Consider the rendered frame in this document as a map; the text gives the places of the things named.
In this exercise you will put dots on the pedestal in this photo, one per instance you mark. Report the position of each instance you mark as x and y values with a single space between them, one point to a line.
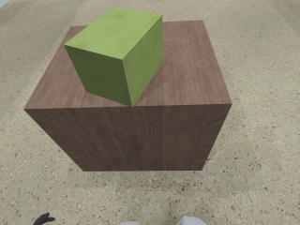
172 126

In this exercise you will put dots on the carton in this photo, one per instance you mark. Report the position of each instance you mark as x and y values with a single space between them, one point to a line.
118 54

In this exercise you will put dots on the robot left hand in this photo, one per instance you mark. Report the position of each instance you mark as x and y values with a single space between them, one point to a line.
43 219

